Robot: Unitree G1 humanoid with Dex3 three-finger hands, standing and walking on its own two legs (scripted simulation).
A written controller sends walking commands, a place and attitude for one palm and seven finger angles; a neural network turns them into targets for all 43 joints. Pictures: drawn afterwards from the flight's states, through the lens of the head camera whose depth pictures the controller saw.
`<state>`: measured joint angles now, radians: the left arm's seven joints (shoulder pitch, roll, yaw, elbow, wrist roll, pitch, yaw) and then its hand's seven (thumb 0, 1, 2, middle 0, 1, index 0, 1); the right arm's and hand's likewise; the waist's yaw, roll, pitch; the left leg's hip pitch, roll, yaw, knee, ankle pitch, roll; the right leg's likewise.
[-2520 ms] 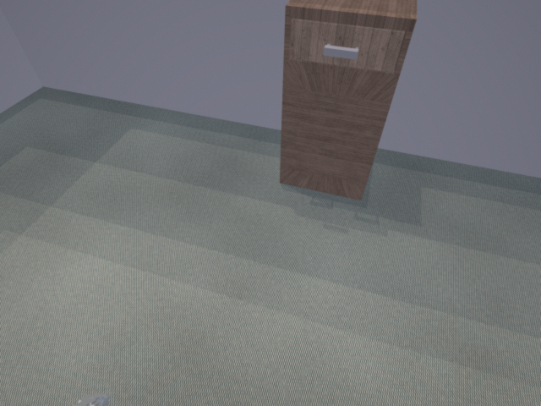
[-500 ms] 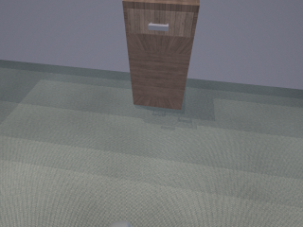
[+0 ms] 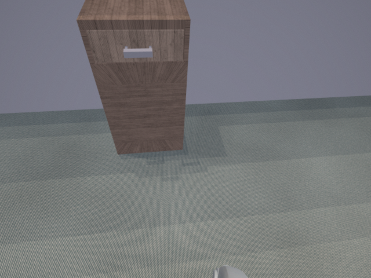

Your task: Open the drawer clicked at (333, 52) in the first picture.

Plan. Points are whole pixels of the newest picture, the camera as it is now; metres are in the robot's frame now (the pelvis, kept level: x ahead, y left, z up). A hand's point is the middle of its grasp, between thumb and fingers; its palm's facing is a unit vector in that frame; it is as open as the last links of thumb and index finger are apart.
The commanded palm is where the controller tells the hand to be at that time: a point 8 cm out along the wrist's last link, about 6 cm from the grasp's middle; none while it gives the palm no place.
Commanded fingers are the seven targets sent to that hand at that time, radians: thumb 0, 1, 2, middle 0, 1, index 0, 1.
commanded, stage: walk to a spot facing it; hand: left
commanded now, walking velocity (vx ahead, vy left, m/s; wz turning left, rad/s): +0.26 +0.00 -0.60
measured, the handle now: (138, 50) +0.96 +0.28 -0.01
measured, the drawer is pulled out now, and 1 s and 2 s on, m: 0.00 0.00 0.00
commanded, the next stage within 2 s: turn to face it in 0.16 s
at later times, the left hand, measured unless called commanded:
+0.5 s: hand (152, 216) +0.31 +0.12 -0.17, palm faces -0.18 -0.97 -0.18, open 7.3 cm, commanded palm none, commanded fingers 0.00 0.90 0.90 -0.20 -0.30 -0.20 -0.30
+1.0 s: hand (132, 232) +0.26 +0.16 -0.17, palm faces +0.07 -0.96 -0.26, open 7.4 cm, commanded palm none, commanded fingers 0.00 0.90 0.90 -0.20 -0.30 -0.20 -0.30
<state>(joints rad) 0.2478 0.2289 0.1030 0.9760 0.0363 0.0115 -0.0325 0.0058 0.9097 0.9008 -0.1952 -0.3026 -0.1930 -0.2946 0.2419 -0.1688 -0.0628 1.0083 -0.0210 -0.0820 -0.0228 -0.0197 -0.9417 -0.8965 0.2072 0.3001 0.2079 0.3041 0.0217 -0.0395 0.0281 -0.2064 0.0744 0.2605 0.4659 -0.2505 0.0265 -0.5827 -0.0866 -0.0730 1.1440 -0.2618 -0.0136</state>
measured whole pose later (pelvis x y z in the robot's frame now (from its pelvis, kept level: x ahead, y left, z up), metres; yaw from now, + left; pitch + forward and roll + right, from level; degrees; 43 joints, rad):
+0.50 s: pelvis +0.17 -0.03 -0.01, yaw -8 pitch -1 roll -2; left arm 0.13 0.16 0.03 0.98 0.02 -0.01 0.01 -0.01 0.92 0.90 -0.20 -0.30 -0.20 -0.30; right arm 0.26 -0.17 -0.03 1.00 -0.01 0.00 -0.01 0.00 -0.91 -0.90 0.20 0.30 0.20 0.30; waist -0.06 0.02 0.06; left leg -0.47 0.12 0.07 0.90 -0.34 -0.05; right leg -0.27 -0.01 -0.15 0.52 -0.23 -0.03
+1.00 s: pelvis +0.21 -0.04 +0.00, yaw +2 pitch +0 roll +0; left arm 0.21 0.20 0.05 1.01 0.01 0.04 0.02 0.01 0.91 0.90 -0.20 -0.30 -0.20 -0.30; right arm 0.21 -0.19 -0.05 1.01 -0.02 0.03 -0.01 0.00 -0.90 -0.90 0.21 0.30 0.21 0.30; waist -0.02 0.02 0.05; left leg -0.29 -0.01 0.02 0.47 -0.19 0.03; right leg -0.31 -0.05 -0.05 0.68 -0.38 0.05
